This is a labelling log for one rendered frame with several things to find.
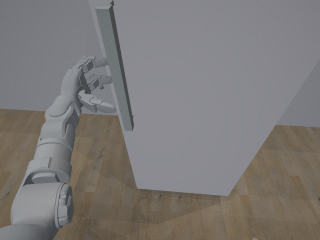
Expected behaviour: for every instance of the robot left hand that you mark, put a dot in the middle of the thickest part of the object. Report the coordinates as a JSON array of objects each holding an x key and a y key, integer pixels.
[{"x": 74, "y": 84}]

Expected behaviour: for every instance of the fridge door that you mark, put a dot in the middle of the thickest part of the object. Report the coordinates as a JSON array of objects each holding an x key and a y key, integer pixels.
[{"x": 207, "y": 81}]

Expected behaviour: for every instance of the left robot forearm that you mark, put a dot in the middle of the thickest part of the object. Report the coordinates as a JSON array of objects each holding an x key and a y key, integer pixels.
[{"x": 52, "y": 158}]

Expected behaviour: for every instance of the handle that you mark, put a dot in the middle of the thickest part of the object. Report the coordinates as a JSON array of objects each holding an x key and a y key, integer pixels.
[{"x": 107, "y": 24}]

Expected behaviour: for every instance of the left robot upper arm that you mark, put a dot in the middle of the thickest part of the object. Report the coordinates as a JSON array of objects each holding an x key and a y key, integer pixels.
[{"x": 40, "y": 210}]

